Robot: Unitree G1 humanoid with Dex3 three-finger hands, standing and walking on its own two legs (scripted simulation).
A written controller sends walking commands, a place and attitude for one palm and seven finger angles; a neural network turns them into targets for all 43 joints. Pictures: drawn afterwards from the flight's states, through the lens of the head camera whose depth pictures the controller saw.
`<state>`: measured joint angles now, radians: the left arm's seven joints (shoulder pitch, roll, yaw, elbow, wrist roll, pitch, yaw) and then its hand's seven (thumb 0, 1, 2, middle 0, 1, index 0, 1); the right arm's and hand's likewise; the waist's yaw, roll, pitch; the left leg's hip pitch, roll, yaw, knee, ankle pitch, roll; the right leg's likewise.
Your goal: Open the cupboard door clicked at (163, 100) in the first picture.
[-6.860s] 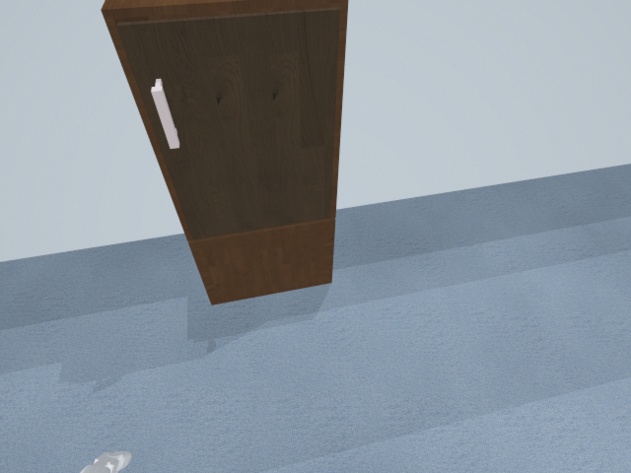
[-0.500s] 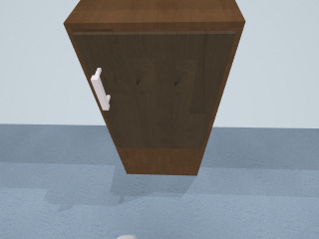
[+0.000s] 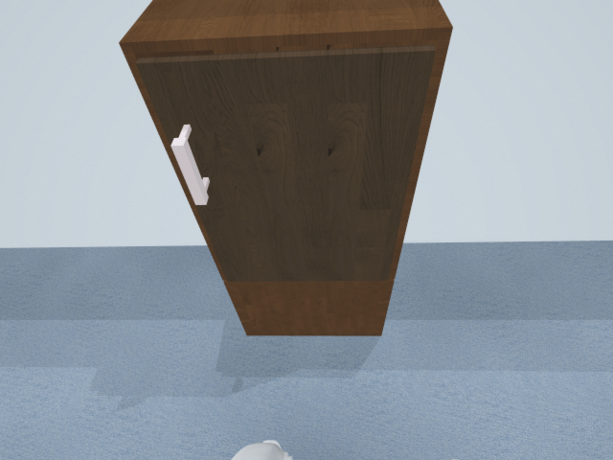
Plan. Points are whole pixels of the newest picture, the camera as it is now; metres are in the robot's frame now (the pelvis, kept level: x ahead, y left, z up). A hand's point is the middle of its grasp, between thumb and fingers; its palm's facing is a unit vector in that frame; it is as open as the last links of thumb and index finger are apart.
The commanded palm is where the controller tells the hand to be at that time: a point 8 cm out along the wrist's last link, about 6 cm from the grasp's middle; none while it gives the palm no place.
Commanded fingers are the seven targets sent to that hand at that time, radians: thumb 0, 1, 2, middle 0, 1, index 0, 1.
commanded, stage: come to a stop and stand still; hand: left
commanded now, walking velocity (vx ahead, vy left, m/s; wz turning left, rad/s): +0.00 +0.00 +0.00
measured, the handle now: (194, 166) +0.55 +0.24 +0.06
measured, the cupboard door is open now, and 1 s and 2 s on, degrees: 0 0 0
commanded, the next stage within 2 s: look again from close up in 0.60 s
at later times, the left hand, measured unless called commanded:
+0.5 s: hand out of the picture -0.03 +0.17 -0.16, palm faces +0.02 -0.98 -0.19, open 7.4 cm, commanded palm none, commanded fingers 0.00 0.90 0.90 -0.20 -0.30 -0.20 -0.30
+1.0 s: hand out of the picture -0.05 +0.17 -0.16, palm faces +0.05 -0.98 -0.17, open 7.4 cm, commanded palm none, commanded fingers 0.00 0.90 0.90 -0.20 -0.30 -0.20 -0.30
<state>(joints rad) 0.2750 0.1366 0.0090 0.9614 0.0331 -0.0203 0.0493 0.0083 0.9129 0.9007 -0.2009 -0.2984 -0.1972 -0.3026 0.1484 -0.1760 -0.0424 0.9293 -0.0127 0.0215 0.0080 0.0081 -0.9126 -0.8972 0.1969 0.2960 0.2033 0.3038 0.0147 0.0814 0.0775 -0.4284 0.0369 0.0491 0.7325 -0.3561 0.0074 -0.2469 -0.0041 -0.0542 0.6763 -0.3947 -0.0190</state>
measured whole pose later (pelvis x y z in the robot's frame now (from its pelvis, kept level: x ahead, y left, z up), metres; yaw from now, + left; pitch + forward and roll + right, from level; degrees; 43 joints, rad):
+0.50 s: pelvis -0.04 -0.01 +0.01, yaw +1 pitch -2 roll -1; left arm 0.35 0.19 0.01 0.99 0.02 0.02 0.03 0.01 0.91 0.90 -0.20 -0.30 -0.20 -0.30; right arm 0.37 -0.16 -0.01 1.04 -0.03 0.03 0.00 0.01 -0.91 -0.90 0.19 0.30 0.20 0.30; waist -0.02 -0.01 0.01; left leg -0.38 0.01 0.03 0.53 -0.20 0.03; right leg -0.25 0.02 -0.07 0.56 -0.34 -0.04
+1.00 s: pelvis -0.04 +0.00 +0.02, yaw +1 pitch -2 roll -1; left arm 0.36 0.16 0.00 1.06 0.02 -0.01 0.02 0.01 0.91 0.90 -0.20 -0.30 -0.20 -0.30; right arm 0.29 -0.16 -0.01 1.07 -0.02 0.00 -0.01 0.01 -0.92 -0.90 0.20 0.30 0.20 0.30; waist 0.01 -0.01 0.01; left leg -0.36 -0.01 0.02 0.48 -0.14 0.04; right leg -0.23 0.01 -0.06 0.51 -0.27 -0.02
